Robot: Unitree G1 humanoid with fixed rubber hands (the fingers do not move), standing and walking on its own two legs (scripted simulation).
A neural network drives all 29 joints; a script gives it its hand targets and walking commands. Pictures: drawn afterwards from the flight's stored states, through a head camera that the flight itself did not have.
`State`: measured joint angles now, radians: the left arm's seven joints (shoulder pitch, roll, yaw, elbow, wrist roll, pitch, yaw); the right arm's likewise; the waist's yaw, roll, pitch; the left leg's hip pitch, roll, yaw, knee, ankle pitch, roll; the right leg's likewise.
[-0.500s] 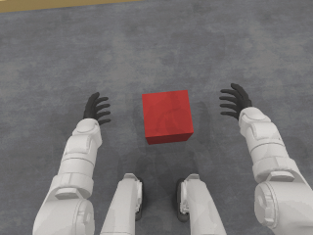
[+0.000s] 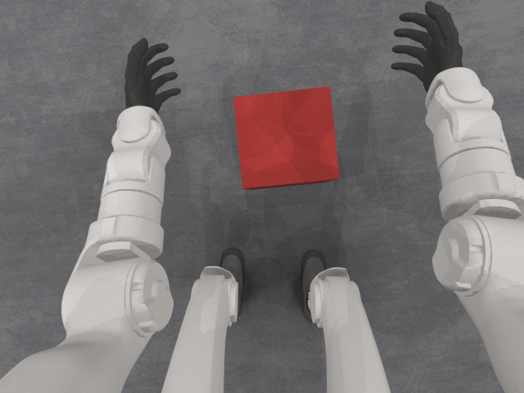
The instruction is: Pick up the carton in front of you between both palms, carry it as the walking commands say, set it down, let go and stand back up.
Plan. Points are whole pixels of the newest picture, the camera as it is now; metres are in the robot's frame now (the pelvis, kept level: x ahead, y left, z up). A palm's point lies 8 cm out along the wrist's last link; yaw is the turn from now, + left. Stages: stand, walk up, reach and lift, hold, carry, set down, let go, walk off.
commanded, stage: reach and lift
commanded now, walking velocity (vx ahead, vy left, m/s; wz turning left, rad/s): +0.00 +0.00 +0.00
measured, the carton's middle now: (284, 146) +0.49 -0.02 -0.51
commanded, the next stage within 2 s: none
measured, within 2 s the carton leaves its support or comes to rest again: leaves its support in 1.56 s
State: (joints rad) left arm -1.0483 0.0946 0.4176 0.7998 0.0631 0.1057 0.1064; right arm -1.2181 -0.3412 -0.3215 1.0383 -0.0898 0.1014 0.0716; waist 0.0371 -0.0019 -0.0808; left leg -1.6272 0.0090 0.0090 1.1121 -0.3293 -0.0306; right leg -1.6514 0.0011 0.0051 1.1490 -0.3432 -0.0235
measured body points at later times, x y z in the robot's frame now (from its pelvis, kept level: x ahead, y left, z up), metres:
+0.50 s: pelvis -0.05 +0.01 -0.21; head +0.31 -0.01 +0.05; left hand +0.49 +0.17 -0.37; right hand +0.51 -0.21 -0.38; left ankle +0.06 +0.14 -0.60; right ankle +0.06 -0.10 -0.60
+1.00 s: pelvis -0.05 +0.01 -0.27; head +0.32 -0.02 -0.04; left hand +0.51 +0.16 -0.45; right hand +0.52 -0.19 -0.45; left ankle +0.06 +0.14 -0.60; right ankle +0.06 -0.10 -0.60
